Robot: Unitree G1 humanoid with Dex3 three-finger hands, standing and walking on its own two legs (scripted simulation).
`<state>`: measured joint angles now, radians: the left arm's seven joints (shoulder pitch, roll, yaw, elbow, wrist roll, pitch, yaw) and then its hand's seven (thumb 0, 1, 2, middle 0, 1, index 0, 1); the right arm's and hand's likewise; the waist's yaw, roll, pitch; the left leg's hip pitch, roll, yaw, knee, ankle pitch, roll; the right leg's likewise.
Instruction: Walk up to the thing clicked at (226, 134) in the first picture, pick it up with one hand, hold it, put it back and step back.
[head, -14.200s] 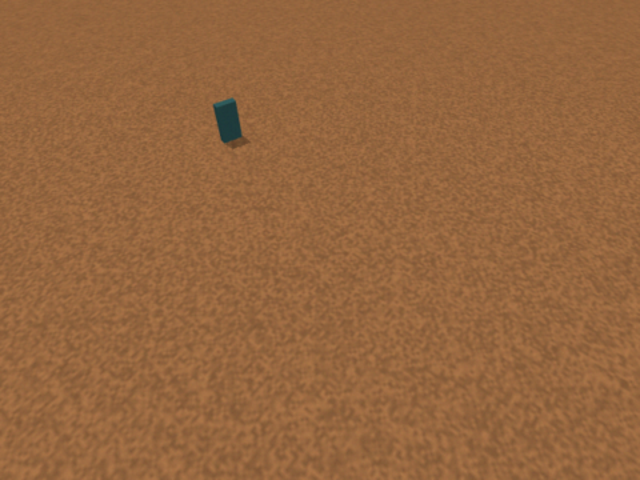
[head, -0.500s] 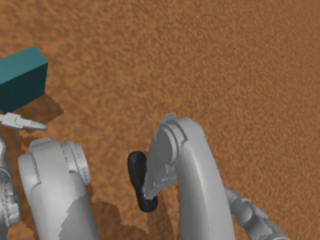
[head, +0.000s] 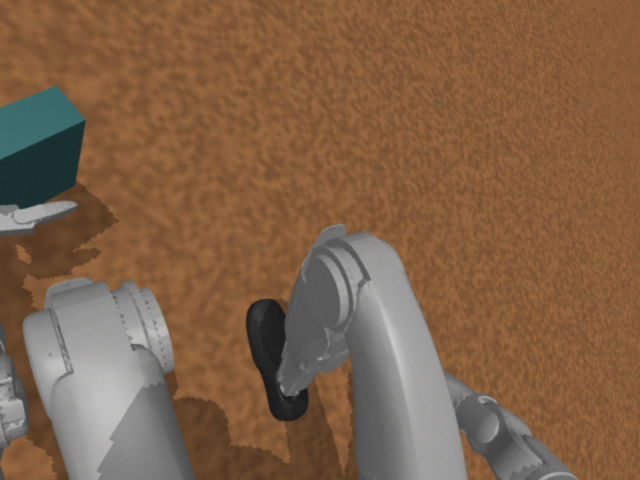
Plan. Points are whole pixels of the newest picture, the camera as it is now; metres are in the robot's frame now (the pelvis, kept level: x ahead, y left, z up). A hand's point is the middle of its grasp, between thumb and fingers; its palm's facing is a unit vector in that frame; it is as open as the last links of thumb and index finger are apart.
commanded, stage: close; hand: left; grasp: from the side
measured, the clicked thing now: (21, 167) +0.47 +0.21 -0.19
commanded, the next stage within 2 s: settle in 0.78 s
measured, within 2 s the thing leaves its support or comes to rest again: leaves its support in 1.10 s
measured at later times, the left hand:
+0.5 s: hand (2, 174) +0.45 +0.23 -0.17, palm faces +0.18 -0.98 -0.01, open 8.1 cm
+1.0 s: hand out of the picture +0.46 +0.24 -0.17, palm faces +0.20 -0.98 -0.01, open 8.2 cm
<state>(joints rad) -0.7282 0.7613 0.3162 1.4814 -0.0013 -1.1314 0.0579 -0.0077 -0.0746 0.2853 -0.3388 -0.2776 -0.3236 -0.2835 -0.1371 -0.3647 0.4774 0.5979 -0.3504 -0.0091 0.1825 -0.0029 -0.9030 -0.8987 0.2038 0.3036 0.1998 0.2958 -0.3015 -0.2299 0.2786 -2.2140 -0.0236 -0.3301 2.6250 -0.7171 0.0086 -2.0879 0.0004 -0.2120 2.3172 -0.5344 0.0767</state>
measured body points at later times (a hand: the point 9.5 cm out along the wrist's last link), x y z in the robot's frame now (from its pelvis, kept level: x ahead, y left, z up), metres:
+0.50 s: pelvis +0.00 +0.00 +0.00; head +0.24 +0.18 +0.33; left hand +0.44 +0.28 -0.17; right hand +0.15 -0.25 -0.04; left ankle +0.08 +0.11 -0.26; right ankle +0.16 -0.13 -0.26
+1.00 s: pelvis +0.00 +0.00 +0.01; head +0.25 +0.18 +0.33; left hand +0.45 +0.29 -0.17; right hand +0.14 -0.25 -0.03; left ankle +0.08 +0.11 -0.26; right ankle +0.16 -0.13 -0.26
